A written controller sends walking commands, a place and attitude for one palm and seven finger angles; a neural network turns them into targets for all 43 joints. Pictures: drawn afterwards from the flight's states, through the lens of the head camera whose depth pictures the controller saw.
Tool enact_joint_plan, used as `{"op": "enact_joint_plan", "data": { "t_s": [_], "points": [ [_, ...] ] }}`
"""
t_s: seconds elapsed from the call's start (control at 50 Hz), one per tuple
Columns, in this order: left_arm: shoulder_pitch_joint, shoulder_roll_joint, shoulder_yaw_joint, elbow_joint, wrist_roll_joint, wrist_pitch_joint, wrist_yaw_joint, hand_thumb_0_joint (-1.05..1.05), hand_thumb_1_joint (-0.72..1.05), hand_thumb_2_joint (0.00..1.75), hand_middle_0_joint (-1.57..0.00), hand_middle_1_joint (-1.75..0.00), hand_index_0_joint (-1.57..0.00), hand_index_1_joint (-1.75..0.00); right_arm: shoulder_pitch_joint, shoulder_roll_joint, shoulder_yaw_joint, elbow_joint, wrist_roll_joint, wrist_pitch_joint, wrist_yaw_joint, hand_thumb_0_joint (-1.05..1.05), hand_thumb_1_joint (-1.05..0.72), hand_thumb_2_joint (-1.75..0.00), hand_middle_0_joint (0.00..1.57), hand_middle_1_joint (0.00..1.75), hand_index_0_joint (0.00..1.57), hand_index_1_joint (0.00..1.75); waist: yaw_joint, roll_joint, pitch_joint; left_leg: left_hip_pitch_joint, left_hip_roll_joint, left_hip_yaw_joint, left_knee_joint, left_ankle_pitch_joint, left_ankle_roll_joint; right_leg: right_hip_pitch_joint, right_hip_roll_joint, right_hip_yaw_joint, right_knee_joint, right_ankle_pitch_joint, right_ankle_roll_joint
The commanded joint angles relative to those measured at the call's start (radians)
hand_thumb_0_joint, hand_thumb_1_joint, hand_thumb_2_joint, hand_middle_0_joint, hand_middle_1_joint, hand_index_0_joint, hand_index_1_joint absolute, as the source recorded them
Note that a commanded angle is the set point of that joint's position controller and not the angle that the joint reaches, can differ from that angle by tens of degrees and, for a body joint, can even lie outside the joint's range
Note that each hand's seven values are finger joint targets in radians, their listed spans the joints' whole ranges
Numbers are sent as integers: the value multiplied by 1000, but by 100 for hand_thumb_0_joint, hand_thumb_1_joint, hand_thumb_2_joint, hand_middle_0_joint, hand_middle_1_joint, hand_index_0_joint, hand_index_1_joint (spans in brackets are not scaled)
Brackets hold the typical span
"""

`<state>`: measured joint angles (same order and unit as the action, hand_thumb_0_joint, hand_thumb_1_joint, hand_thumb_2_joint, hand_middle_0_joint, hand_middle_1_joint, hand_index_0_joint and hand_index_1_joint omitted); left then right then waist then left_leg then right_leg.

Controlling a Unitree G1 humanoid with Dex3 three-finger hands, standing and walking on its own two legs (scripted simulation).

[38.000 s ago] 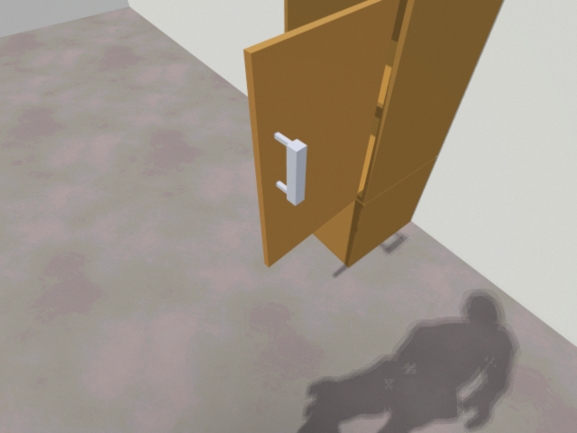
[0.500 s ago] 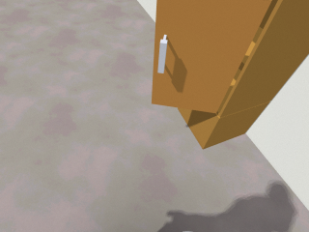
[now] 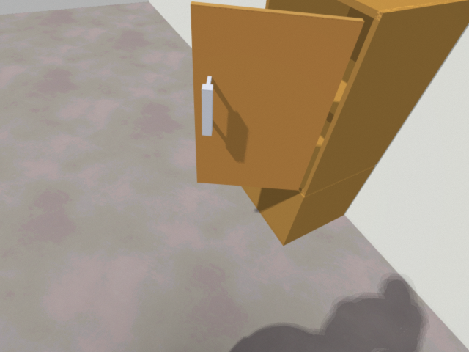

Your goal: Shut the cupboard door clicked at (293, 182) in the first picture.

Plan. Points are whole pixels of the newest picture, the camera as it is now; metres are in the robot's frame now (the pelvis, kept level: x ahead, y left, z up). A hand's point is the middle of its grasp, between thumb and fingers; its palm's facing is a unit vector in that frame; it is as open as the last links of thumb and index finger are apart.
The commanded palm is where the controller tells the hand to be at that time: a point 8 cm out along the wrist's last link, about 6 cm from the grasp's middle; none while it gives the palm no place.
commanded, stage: take the last steps up to it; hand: left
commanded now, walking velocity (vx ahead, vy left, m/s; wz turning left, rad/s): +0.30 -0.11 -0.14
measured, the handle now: (208, 106) +0.69 +0.11 +0.03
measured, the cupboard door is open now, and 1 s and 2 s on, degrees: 59 59 59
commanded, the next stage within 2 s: come to a stop and stand still in 0.44 s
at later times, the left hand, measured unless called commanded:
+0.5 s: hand (194, 306) +0.24 +0.09 -0.15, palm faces -0.02 -0.98 -0.21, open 7.3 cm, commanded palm none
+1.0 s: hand (195, 312) +0.23 +0.09 -0.17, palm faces +0.02 -0.97 -0.24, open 7.3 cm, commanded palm none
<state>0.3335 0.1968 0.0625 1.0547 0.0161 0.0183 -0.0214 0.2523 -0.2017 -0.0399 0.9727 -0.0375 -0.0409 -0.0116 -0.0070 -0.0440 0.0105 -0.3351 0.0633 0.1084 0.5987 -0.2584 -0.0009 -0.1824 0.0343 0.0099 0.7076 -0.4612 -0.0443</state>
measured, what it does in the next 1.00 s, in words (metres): walks ahead: right foot, then left foot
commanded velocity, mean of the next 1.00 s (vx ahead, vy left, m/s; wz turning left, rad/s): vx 0.02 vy -0.01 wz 0.00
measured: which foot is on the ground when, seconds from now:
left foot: down 0.00-0.36, up 0.38-0.68, down 0.70-1.00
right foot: up 0.00-0.34, down 0.36-1.00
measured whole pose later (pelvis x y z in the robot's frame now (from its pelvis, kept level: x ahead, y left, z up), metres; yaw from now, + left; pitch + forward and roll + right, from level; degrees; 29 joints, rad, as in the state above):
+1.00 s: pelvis +0.21 -0.10 +0.00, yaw -3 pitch -1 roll +0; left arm 0.25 0.16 0.04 1.03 0.02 0.04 0.04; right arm 0.09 -0.17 -0.03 0.98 -0.01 0.05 -0.03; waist 0.04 0.02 0.10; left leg -0.33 0.02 0.11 0.54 -0.19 0.04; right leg -0.23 0.00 -0.10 0.57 -0.33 -0.05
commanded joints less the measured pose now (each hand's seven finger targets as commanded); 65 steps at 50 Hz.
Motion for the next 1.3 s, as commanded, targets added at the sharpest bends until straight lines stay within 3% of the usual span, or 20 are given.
{"op": "enact_joint_plan", "data": {
  "t_s": [0.0, 0.14, 0.24, 0.3, 0.32, 0.34, 0.36, 0.5, 0.62, 0.7, 0.78, 0.88, 0.94, 0.98, 1.0, 1.02, 1.08, 1.14, 1.24, 1.28],
  "points": [
    [-131, 100, 21, -124, 20, -27, -11, 0, 90, 90, -20, -30, -20, -30, 217, -220, -42, -3, -5, -6, -28, 0, -90, -90, 20, 30, 20, 30, -76, 209, 87, 205, 391, -529, -456, -295, 150, -488, -82, 41, 473, 21, -5],
    [-104, 36, 10, -98, 11, -13, -26, 0, 90, 90, -20, -30, -20, -30, 162, -140, -27, 15, 4, -23, -22, 0, -90, -90, 20, 30, 20, 30, -14, 201, 62, 206, 236, -96, -431, 75, 111, -384, -118, -38, 217, 241, 48],
    [-174, 41, 5, -113, 9, -25, -21, 0, 90, 90, -20, -30, -20, -30, 165, -146, -42, 36, 2, -8, -10, 0, -90, -90, 20, 30, 20, 30, -28, 193, 86, 164, 251, -61, -380, 80, 117, -240, -99, -99, -44, 266, 48],
    [-26, 85, 21, -58, 11, -41, -14, 0, 90, 90, -20, -30, -20, -30, 139, -140, -42, 46, 9, 1, -3, 0, -90, -90, 20, 30, 20, 30, 47, 89, 24, 77, 184, -11, -208, 54, 67, 42, -46, -125, -187, 308, 29],
    [90, 136, 35, -21, 14, -53, -6, 0, 90, 90, -20, -30, -20, -30, 130, -110, -38, 47, 17, 1, 4, 0, -90, -90, 20, 30, 20, 30, 105, -14, -23, -32, 111, 49, -9, -3, 34, 210, -112, -28, -258, 215, 5],
    [194, 240, 57, 13, 17, -67, 9, 0, 90, 90, -20, -30, -20, -30, 151, -27, -17, 29, 26, 1, 12, 0, -90, -90, 20, 30, 20, 30, 135, -295, -91, -212, -28, 102, 277, -312, -1, 332, -344, 291, -408, 69, -79],
    [197, 265, 55, 9, 2, -62, 18, 0, 90, 90, -20, -30, -20, -30, 122, -41, -18, 5, 28, 9, 7, 0, -90, -90, 20, 30, 20, 30, 127, -273, -95, -237, -23, -11, 484, -411, 18, 259, -439, 449, -535, 0, -136],
    [-52, 64, -2, -36, 6, -84, 42, 0, 90, 90, -20, -30, -20, -30, 142, 16, -10, 69, 10, 26, 7, 0, -90, -90, 20, 30, 20, 30, -27, -33, -22, -125, 54, -64, 400, -104, -11, 6, -306, 33, -489, 525, -147],
    [-44, 69, -17, -4, -1, -75, 57, 0, 90, 90, -20, -30, -20, -30, 79, 31, 21, 67, 26, 33, -8, 0, -90, -90, 20, 30, 20, 30, -14, 4, -36, 50, -3, -53, -31, 45, -41, 55, -283, 9, -356, 897, -123],
    [-13, 47, -23, -10, -13, -37, 76, 0, 90, 90, -20, -30, -20, -30, 61, -99, -3, 48, 26, 35, -24, 0, -90, -90, 20, 30, 20, 30, 1, 108, -53, 219, 159, -177, -122, 751, 58, -37, -165, -44, -259, 502, 18],
    [-3, 58, -19, -18, 1, -2, 76, 0, 90, 90, -20, -30, -20, -30, -11, -110, -11, 20, 29, 59, -37, 0, -90, -90, 20, 30, 20, 30, 14, 218, 30, 151, 176, -212, -190, 674, 104, -46, -122, -51, -198, 326, 28],
    [26, 54, -11, -40, 4, 11, 70, 0, 90, 90, -20, -30, -20, -30, -62, -137, -29, -19, 26, 68, -38, 0, -90, -90, 20, 30, 20, 30, 27, 154, -88, 188, 227, -239, -196, 609, 158, -43, -85, -34, -94, 109, 27],
    [41, 71, -6, -55, 14, 9, 68, 0, 90, 90, -20, -30, -20, -30, -106, -119, -33, -43, 29, 77, -30, 0, -90, -90, 20, 30, 20, 30, 36, 25, -94, 107, 130, -182, -113, 319, 92, -8, -139, 59, -261, 369, 7],
    [-20, 127, 0, -72, 18, -4, 65, 0, 90, 90, -20, -30, -20, -30, -73, -54, -26, -36, 30, 92, -13, 0, -90, -90, 20, 30, 20, 30, 9, -208, -34, 47, -48, -57, 45, -89, 4, -49, -344, 227, -426, 445, -92],
    [2, 68, -19, -116, 25, -27, 104, 0, 90, 90, -20, -30, -20, -30, -106, -99, -29, -108, 21, 51, -9, 0, -90, -90, 20, 30, 20, 30, 7, 33, -68, -2, -38, -64, 61, -133, -24, 77, -299, 254, -301, 954, -65],
    [8, 165, -1, -166, 20, -41, 101, 0, 90, 90, -20, -30, -20, -30, -79, -36, -18, -109, 22, 56, 7, 0, -90, -90, 20, 30, 20, 30, 20, -79, -146, -50, -30, -68, 120, -107, 10, 128, -306, 181, -242, 863, -82],
    [10, 151, 1, -188, 17, -57, 95, 0, 90, 90, -20, -30, -20, -30, -98, -18, -9, -130, 30, 53, 10, 0, -90, -90, 20, 30, 20, 30, 29, -41, -117, -64, -48, -63, 126, -127, 16, 140, -304, 146, -211, 997, -139],
    [-38, 138, -20, -204, 13, -45, 88, 0, 90, 90, -20, -30, -20, -30, -20, -18, 0, -110, 33, 52, 8, 0, -90, -90, 20, 30, 20, 30, -16, -157, -26, 81, -57, -60, -36, -23, 19, -44, -235, 79, -238, 659, -78],
    [-45, 115, -34, -205, 2, -17, 72, 0, 90, 90, -20, -30, -20, -30, -26, -71, 11, -81, 16, 42, 9, 0, -90, -90, 20, 30, 20, 30, 15, 168, 134, -32, 43, -224, -245, -93, 69, -136, -107, 27, -284, 41, 6],
    [-13, 118, -36, -194, 5, -18, 67, 0, 90, 90, -20, -30, -20, -30, -30, -79, 14, -83, 16, 41, 9, 0, -90, -90, 20, 30, 20, 30, 35, 97, 144, -109, 37, -226, -275, -177, 68, -63, -103, 26, -299, 49, 7]
  ]
}}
